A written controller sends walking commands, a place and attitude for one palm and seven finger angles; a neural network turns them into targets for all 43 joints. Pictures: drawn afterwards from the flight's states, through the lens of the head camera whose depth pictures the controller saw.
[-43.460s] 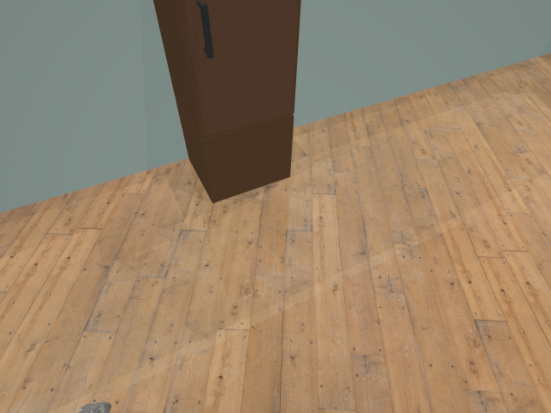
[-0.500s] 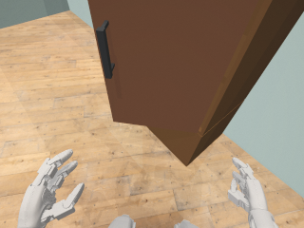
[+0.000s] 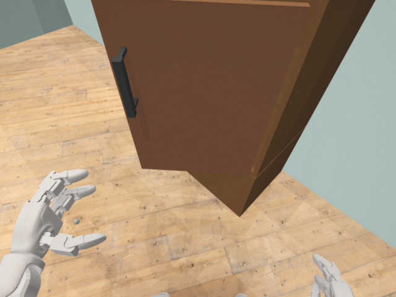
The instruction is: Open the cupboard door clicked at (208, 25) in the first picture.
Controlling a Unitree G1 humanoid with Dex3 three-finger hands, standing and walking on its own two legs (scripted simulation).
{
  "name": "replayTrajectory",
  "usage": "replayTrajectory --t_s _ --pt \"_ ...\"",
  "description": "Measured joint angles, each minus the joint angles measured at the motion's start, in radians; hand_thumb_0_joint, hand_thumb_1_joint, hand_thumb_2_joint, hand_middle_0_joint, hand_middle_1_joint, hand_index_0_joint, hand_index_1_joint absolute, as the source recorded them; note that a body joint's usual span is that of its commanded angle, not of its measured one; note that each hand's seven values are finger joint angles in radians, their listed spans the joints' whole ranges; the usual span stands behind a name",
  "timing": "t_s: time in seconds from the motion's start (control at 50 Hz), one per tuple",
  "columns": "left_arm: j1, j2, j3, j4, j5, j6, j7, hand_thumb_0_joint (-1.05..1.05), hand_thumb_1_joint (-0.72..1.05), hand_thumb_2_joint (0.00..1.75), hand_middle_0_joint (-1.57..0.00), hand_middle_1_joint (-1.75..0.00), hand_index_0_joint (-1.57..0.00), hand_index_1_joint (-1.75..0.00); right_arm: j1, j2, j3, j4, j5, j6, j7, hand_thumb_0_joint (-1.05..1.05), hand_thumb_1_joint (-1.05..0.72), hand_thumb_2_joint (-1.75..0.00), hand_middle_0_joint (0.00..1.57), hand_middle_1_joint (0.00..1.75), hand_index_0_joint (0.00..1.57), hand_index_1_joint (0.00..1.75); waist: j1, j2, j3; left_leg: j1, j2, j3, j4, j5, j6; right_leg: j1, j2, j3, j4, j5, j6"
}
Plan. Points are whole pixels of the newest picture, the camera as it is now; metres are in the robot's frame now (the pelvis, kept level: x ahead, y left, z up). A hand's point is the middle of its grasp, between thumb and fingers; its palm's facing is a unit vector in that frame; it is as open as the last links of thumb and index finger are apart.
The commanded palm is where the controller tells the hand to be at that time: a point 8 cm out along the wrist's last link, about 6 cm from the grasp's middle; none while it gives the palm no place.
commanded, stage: raise the hand with hooked fingers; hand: left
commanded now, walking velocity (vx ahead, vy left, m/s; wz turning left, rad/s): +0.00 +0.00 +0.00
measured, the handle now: (127, 84) +0.55 +0.20 +0.11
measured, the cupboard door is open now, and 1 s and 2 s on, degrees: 41 41 41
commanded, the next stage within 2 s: move the hooked fingers beside the handle in 1.08 s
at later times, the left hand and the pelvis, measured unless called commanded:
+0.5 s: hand (40, 176) +0.29 +0.29 +0.12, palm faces +0.05 -1.00 -0.04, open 13.9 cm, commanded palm +0.26 +0.33 +0.13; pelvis +0.00 +0.02 +0.02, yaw +0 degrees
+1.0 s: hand (48, 166) +0.30 +0.28 +0.13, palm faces +0.06 -1.00 -0.02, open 14.0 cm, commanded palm +0.27 +0.32 +0.14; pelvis +0.01 +0.00 +0.03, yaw -1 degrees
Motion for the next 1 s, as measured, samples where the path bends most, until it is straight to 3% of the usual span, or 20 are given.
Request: replayTrajectory --t_s 0.28,0.46,0.7,1.0 --pt "-0.168 0.050 0.042 0.086 0.005 0.106 -0.031 -0.01 -0.41 0.34 -0.29 -1.14 -0.30 -1.14 -0.051 0.031 0.052 -0.028 0.002 -0.006 -0.009 0.02 -0.90 -0.90 0.20 0.30 0.20 0.30 0.029 0.003 0.013 0.116 -0.012 0.004 -0.091 0.031 0.014 0.124 -0.004 0.003 -0.104 0.040 0.017" --pt "-0.290 0.088 0.085 0.178 0.012 0.168 -0.067 -0.01 -0.48 0.31 -0.29 -1.19 -0.30 -1.19 -0.048 0.042 0.078 -0.013 0.002 0.010 -0.020 0.02 -0.90 -0.90 0.21 0.30 0.21 0.30 0.040 0.010 0.029 0.166 -0.019 0.008 -0.145 0.055 0.019 0.173 -0.007 0.007 -0.157 0.065 0.022" --pt "-0.400 0.142 0.131 0.289 0.006 0.202 -0.113 -0.01 -0.50 0.30 -0.29 -1.20 -0.30 -1.20 -0.014 0.012 0.063 0.009 0.011 0.027 -0.028 0.02 -0.90 -0.90 0.20 0.30 0.21 0.30 0.027 0.009 0.034 0.215 -0.021 0.017 -0.213 0.086 0.017 0.213 -0.005 0.016 -0.214 0.091 0.020" --pt "-0.365 0.102 0.132 0.276 0.020 0.169 -0.088 -0.02 -0.50 0.30 -0.30 -1.20 -0.30 -1.20 -0.018 0.012 0.051 0.011 0.007 0.030 -0.031 0.02 -0.90 -0.90 0.20 0.30 0.20 0.30 0.022 0.004 0.042 0.228 -0.009 0.019 -0.230 0.094 0.004 0.219 0.008 0.018 -0.220 0.094 0.007"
